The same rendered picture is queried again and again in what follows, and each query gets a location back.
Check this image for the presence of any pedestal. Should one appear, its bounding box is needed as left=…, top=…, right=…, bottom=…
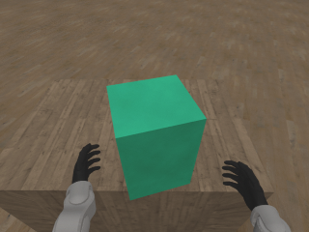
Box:
left=0, top=79, right=274, bottom=232

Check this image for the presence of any right robot forearm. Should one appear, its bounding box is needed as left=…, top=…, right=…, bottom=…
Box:
left=250, top=205, right=292, bottom=232

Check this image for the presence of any robot right hand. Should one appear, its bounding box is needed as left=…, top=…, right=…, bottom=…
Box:
left=222, top=160, right=268, bottom=211

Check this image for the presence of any left robot forearm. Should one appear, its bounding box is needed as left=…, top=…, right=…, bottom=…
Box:
left=52, top=181, right=97, bottom=232

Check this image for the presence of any carton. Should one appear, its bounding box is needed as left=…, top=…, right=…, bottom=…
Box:
left=106, top=74, right=207, bottom=200

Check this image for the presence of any robot left hand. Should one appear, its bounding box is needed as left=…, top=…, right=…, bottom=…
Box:
left=71, top=143, right=100, bottom=184

